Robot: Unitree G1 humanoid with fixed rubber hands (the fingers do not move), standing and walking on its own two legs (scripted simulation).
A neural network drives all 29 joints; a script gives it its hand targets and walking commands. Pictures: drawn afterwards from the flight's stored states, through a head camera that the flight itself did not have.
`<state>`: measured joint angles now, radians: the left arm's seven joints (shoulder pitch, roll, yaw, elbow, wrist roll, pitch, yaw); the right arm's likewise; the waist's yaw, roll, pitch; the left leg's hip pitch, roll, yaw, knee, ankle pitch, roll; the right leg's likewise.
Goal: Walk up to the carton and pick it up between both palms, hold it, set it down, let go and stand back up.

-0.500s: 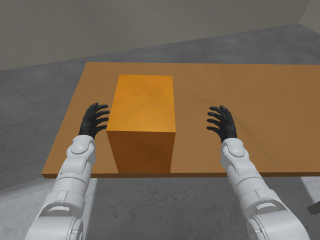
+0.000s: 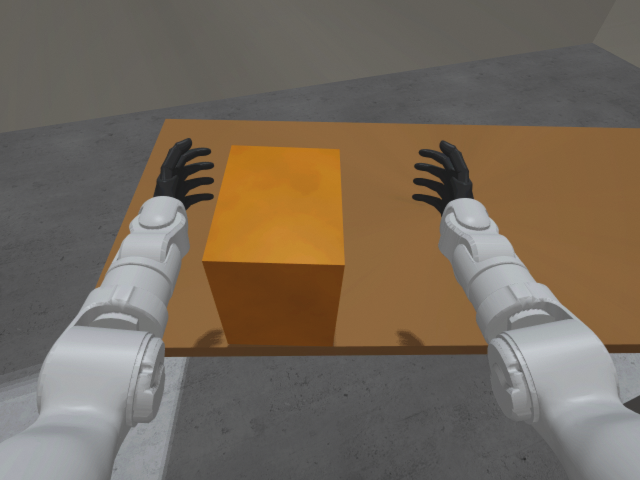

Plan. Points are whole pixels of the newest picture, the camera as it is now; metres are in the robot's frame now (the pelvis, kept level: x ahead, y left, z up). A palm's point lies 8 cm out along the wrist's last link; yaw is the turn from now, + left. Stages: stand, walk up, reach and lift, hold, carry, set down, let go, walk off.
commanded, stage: reach and lift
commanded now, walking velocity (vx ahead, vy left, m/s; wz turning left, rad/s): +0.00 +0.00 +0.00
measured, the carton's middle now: (283, 247) +0.48 +0.06 -0.02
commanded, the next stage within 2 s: none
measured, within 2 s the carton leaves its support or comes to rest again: neither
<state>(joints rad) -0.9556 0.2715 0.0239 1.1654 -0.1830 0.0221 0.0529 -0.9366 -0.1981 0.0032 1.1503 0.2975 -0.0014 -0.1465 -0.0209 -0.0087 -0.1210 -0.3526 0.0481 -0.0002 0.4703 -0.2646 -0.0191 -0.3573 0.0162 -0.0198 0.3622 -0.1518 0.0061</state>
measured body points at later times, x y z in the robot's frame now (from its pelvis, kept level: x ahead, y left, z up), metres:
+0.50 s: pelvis -0.01 +0.00 -0.01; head +0.05 +0.02 +0.43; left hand +0.44 +0.20 +0.05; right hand +0.43 -0.17 +0.06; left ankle -0.03 +0.12 -0.74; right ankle +0.01 -0.13 -0.74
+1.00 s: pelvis -0.02 +0.00 -0.04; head +0.08 +0.02 +0.40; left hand +0.45 +0.19 +0.02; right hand +0.44 -0.16 +0.02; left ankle -0.03 +0.12 -0.74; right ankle +0.01 -0.13 -0.74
